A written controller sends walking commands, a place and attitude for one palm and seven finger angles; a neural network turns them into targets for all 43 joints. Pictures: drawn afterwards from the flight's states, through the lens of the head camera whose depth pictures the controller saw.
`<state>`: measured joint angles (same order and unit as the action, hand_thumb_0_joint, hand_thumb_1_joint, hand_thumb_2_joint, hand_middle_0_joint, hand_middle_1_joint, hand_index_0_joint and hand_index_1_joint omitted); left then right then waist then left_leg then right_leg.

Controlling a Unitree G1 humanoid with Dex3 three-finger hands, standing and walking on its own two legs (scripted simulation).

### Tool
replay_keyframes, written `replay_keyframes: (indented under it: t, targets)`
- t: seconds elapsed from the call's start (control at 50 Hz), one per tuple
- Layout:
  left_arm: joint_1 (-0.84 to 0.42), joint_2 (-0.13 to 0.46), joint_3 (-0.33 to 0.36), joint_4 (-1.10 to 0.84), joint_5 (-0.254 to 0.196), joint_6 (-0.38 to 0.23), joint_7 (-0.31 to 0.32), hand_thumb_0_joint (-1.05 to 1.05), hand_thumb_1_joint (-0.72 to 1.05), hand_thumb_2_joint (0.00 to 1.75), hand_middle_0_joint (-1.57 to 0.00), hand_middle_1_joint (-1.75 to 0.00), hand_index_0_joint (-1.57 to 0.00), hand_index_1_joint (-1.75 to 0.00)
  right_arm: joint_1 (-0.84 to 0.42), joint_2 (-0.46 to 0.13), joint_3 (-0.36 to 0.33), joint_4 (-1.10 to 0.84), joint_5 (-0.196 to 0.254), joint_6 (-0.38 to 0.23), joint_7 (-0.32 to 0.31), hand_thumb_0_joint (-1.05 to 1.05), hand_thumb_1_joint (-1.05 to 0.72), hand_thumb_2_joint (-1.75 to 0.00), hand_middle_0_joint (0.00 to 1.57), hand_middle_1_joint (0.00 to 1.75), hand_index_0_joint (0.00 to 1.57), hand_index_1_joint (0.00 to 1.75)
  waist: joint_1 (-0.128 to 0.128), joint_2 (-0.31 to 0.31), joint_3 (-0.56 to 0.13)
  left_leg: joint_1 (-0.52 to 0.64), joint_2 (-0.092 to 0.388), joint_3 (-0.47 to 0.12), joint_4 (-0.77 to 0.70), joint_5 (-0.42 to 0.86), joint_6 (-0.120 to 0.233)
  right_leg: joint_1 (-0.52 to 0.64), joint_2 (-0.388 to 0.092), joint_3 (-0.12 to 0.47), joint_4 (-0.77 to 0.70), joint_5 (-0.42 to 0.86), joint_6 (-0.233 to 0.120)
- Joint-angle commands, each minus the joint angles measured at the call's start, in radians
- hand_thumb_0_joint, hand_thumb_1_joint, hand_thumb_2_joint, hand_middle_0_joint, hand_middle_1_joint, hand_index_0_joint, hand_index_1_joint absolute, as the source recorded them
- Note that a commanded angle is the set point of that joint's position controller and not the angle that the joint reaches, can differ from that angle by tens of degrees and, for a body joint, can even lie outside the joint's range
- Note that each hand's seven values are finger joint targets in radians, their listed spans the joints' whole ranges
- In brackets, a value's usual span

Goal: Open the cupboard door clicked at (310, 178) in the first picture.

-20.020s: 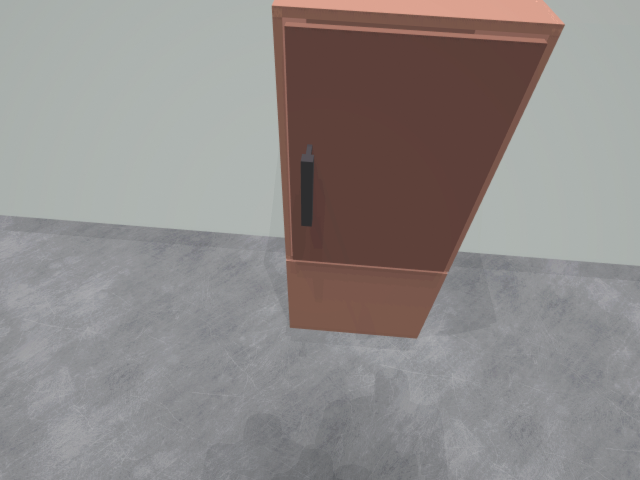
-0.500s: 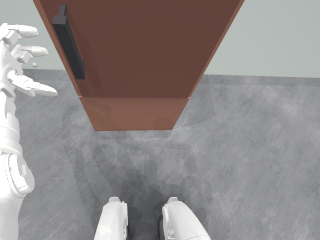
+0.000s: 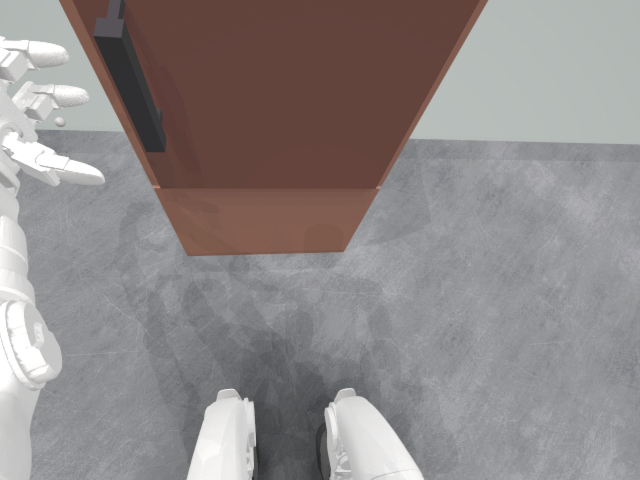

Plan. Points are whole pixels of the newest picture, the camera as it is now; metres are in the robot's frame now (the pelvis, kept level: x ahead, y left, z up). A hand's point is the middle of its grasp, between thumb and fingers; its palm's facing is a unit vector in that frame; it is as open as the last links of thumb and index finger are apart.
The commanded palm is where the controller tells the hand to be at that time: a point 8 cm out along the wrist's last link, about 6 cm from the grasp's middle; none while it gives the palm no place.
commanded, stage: move the hooked fingers beside the handle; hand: left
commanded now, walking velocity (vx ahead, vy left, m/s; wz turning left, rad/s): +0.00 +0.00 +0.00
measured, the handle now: (138, 83) +0.56 +0.18 +0.06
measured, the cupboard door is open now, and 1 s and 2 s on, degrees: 0 0 0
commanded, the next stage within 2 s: slide the fingers in behind the handle in 0.12 s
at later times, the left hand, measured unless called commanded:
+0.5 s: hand (79, 122) +0.50 +0.24 +0.06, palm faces +0.00 -1.00 +0.00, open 14.0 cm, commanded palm +0.49 +0.26 +0.06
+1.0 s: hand (115, 124) +0.50 +0.20 +0.06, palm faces +0.01 -1.00 +0.00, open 14.0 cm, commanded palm +0.49 +0.24 +0.06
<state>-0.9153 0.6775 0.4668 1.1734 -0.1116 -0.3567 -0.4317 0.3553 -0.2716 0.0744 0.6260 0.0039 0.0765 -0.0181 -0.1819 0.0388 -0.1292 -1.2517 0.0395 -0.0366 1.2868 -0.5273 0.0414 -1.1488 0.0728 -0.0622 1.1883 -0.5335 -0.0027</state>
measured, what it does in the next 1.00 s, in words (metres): stands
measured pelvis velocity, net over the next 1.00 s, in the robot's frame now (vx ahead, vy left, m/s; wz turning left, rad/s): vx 0.00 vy -0.01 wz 0.01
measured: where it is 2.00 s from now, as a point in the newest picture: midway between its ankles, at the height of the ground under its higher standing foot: outside the picture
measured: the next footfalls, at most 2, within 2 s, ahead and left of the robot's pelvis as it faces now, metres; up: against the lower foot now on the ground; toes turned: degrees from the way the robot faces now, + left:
none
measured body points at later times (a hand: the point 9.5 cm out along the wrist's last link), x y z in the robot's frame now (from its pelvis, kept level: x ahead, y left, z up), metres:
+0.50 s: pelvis +0.00 +0.00 +0.01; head +0.16 +0.05 +0.43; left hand +0.50 +0.29 +0.06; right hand +0.03 -0.27 -0.10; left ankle +0.03 +0.09 -0.62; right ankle +0.01 -0.13 -0.62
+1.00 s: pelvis +0.00 -0.01 +0.00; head +0.15 +0.02 +0.43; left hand +0.50 +0.26 +0.06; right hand +0.02 -0.27 -0.10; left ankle +0.03 +0.09 -0.62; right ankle +0.01 -0.13 -0.62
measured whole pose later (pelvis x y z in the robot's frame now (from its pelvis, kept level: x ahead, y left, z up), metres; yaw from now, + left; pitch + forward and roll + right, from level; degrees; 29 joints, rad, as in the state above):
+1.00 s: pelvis +0.00 -0.01 +0.00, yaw +1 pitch +26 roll -5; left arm -0.87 0.53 0.41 1.14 -0.10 -0.42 -0.31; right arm 0.35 -0.26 0.05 0.63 -0.01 0.08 0.00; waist -0.18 0.04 -0.14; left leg -1.20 0.04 -0.03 1.26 -0.52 0.03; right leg -1.11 0.07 -0.05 1.19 -0.54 -0.01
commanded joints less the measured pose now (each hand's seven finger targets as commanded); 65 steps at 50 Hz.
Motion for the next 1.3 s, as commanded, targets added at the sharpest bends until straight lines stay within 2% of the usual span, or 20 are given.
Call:
replay_keyframes:
  t: [0.0,0.04,0.1,0.18,0.3,0.38,0.44,0.5,0.62,0.72,0.76,0.8,0.86,0.9,0.94,0.98,1.0,1.02,1.1,1.28]
  targets:
    - [-0.391,0.311,0.076,-0.240,-0.031,-0.097,0.018,0.00,-0.50,0.30,-0.30,-1.20,-0.30,-1.20,0.181,-0.211,-0.085,-0.028,-0.009,-0.014,-0.017,0.00,-0.90,-0.90,0.20,0.30,0.20,0.30,0.002,0.199,-0.569,0.611,0.016,-0.079,-0.127,0.507,-0.017,0.093,0.005,0.012,-0.126,0.316,-0.028]
    - [-0.386,0.284,0.054,-0.205,-0.027,-0.090,0.021,0.00,-0.50,0.30,-0.30,-1.20,-0.30,-1.20,0.175,-0.207,-0.082,-0.028,-0.007,-0.013,-0.015,0.00,-0.90,-0.90,0.20,0.30,0.20,0.30,-0.010,0.172,-0.520,0.562,0.014,-0.068,-0.126,0.465,-0.010,0.101,0.006,0.016,-0.133,0.303,-0.024]
    - [-0.381,0.286,0.043,-0.188,-0.013,-0.085,0.024,0.00,-0.50,0.30,-0.30,-1.20,-0.30,-1.20,0.174,-0.209,-0.079,-0.031,-0.006,-0.010,-0.014,0.00,-0.90,-0.90,0.20,0.30,0.20,0.30,-0.005,0.196,-0.499,0.574,0.015,-0.073,-0.137,0.456,-0.016,0.079,0.005,0.010,-0.132,0.283,-0.027]
    - [-0.358,0.255,0.029,-0.249,-0.018,-0.096,0.020,0.00,-0.50,0.30,-0.30,-1.20,-0.30,-1.20,0.178,-0.210,-0.087,-0.038,-0.009,-0.006,-0.011,0.00,-0.90,-0.90,0.20,0.30,0.20,0.30,0.008,0.254,-0.565,0.691,0.022,-0.092,-0.147,0.551,-0.032,0.043,0.003,0.001,-0.129,0.300,-0.032]
    - [-0.397,0.173,-0.016,-0.227,-0.036,-0.092,0.025,0.00,-0.50,0.30,-0.30,-1.20,-0.30,-1.20,0.173,-0.206,-0.092,-0.025,-0.009,-0.006,-0.011,0.00,-0.90,-0.90,0.20,0.30,0.20,0.30,-0.023,0.196,-0.510,0.656,0.020,-0.097,-0.154,0.469,-0.025,0.027,0.003,-0.003,-0.143,0.265,-0.027]
    - [-0.402,0.162,-0.017,-0.269,-0.029,-0.106,0.051,0.00,-0.50,0.30,-0.30,-1.20,-0.30,-1.20,0.173,-0.199,-0.094,-0.025,-0.014,-0.008,-0.007,0.00,-0.90,-0.90,0.20,0.30,0.20,0.30,-0.006,0.235,-0.547,0.694,0.016,-0.097,-0.158,0.501,-0.031,0.036,0.001,-0.002,-0.142,0.274,-0.032]
    - [-0.368,0.183,0.007,-0.275,-0.025,-0.113,0.073,0.00,-0.50,0.30,-0.30,-1.20,-0.30,-1.20,0.174,-0.196,-0.094,-0.026,-0.016,-0.005,-0.005,0.00,-0.90,-0.90,0.20,0.30,0.20,0.30,0.005,0.206,-0.553,0.669,0.013,-0.084,-0.155,0.521,-0.028,0.087,0.001,0.003,-0.142,0.307,-0.031]
    - [-0.377,0.138,-0.026,-0.241,-0.019,-0.109,0.085,0.00,-0.50,0.30,-0.30,-1.20,-0.30,-1.20,0.169,-0.191,-0.092,-0.027,-0.015,-0.002,0.001,0.00,-0.90,-0.90,0.20,0.30,0.20,0.30,-0.009,0.189,-0.507,0.642,0.011,-0.083,-0.158,0.483,-0.026,0.072,0.002,0.002,-0.145,0.289,-0.029]
    - [-0.369,0.166,0.001,-0.256,-0.016,-0.123,0.102,0.00,-0.50,0.30,-0.30,-1.20,-0.30,-1.20,0.164,-0.188,-0.091,-0.037,-0.015,-0.002,0.003,0.00,-0.90,-0.90,0.20,0.30,0.20,0.30,0.001,0.168,-0.525,0.597,0.005,-0.062,-0.151,0.473,-0.017,0.134,0.003,0.016,-0.142,0.324,-0.027]
    - [-0.369,0.091,-0.046,-0.240,-0.020,-0.131,0.106,0.00,-0.50,0.30,-0.30,-1.20,-0.30,-1.20,0.160,-0.183,-0.096,-0.032,-0.015,-0.005,0.007,0.00,-0.90,-0.90,0.20,0.30,0.20,0.30,-0.011,0.165,-0.502,0.600,0.004,-0.061,-0.153,0.438,-0.018,0.110,0.003,0.017,-0.151,0.295,-0.026]
    - [-0.372,0.108,-0.033,-0.234,-0.023,-0.133,0.108,0.00,-0.50,0.30,-0.30,-1.20,-0.30,-1.20,0.167,-0.187,-0.095,-0.030,-0.015,-0.005,0.004,0.00,-0.90,-0.90,0.20,0.30,0.20,0.30,-0.011,0.154,-0.503,0.594,0.004,-0.064,-0.154,0.442,-0.017,0.116,0.003,0.016,-0.145,0.300,-0.028]
    - [-0.393,0.078,-0.054,-0.245,-0.023,-0.130,0.112,0.00,-0.50,0.30,-0.30,-1.20,-0.30,-1.20,0.161,-0.182,-0.097,-0.028,-0.014,-0.007,0.005,0.00,-0.90,-0.90,0.20,0.30,0.20,0.30,-0.017,0.158,-0.517,0.591,0.002,-0.057,-0.148,0.436,-0.015,0.117,0.000,0.022,-0.147,0.305,-0.024]
    - [-0.363,0.113,-0.018,-0.235,-0.025,-0.131,0.120,0.00,-0.50,0.30,-0.30,-1.20,-0.30,-1.20,0.166,-0.182,-0.096,-0.032,-0.015,-0.010,0.004,0.00,-0.90,-0.90,0.20,0.30,0.20,0.30,-0.003,0.124,-0.526,0.547,-0.003,-0.048,-0.144,0.424,-0.009,0.168,0.002,0.029,-0.145,0.321,-0.025]
    - [-0.372,0.094,-0.039,-0.226,-0.017,-0.129,0.126,0.00,-0.50,0.30,-0.30,-1.20,-0.30,-1.20,0.158,-0.176,-0.093,-0.032,-0.014,-0.010,0.005,0.00,-0.90,-0.90,0.20,0.30,0.20,0.30,-0.009,0.134,-0.509,0.525,-0.005,-0.039,-0.141,0.406,-0.008,0.165,-0.001,0.033,-0.147,0.318,-0.021]
    - [-0.378,0.125,-0.019,-0.246,-0.010,-0.134,0.134,0.00,-0.50,0.30,-0.30,-1.20,-0.30,-1.20,0.162,-0.178,-0.094,-0.032,-0.015,-0.012,0.006,0.00,-0.90,-0.90,0.20,0.30,0.20,0.30,0.001,0.140,-0.521,0.522,-0.006,-0.037,-0.141,0.410,-0.008,0.186,-0.001,0.038,-0.145,0.326,-0.022]
    - [-0.358,0.097,-0.031,-0.251,-0.010,-0.142,0.139,0.00,-0.50,0.30,-0.30,-1.20,-0.30,-1.20,0.162,-0.175,-0.097,-0.035,-0.015,-0.012,0.008,0.00,-0.90,-0.90,0.20,0.30,0.20,0.30,0.005,0.155,-0.546,0.557,-0.005,-0.040,-0.141,0.441,-0.012,0.175,-0.001,0.035,-0.141,0.341,-0.024]
    - [-0.373,0.063,-0.060,-0.242,-0.012,-0.140,0.140,0.00,-0.50,0.30,-0.30,-1.20,-0.30,-1.20,0.159,-0.172,-0.095,-0.032,-0.014,-0.012,0.010,0.00,-0.90,-0.90,0.20,0.30,0.20,0.30,-0.010,0.144,-0.517,0.549,-0.004,-0.042,-0.142,0.428,-0.011,0.159,0.000,0.032,-0.145,0.332,-0.022]
    - [-0.391,0.081,-0.048,-0.256,-0.010,-0.143,0.145,0.00,-0.50,0.30,-0.30,-1.20,-0.30,-1.20,0.161,-0.175,-0.097,-0.028,-0.016,-0.011,0.009,0.00,-0.90,-0.90,0.20,0.30,0.20,0.30,-0.006,0.155,-0.519,0.553,-0.002,-0.043,-0.143,0.424,-0.013,0.158,-0.002,0.031,-0.143,0.326,-0.023]
    - [-0.393,0.022,-0.083,-0.246,-0.012,-0.140,0.158,0.00,-0.50,0.30,-0.30,-1.20,-0.30,-1.20,0.162,-0.171,-0.101,-0.026,-0.017,-0.013,0.014,0.00,-0.90,-0.90,0.20,0.30,0.20,0.30,-0.016,0.138,-0.522,0.564,-0.004,-0.046,-0.144,0.412,-0.013,0.148,0.000,0.028,-0.148,0.313,-0.022]
    - [-0.408,0.033,-0.072,-0.241,0.008,-0.153,0.203,0.00,-0.50,0.30,-0.30,-1.20,-0.30,-1.20,0.164,-0.169,-0.100,-0.031,-0.023,-0.015,0.020,0.00,-0.90,-0.90,0.20,0.30,0.20,0.30,-0.013,0.134,-0.522,0.531,-0.010,-0.038,-0.143,0.406,-0.011,0.170,-0.003,0.034,-0.140,0.326,-0.022]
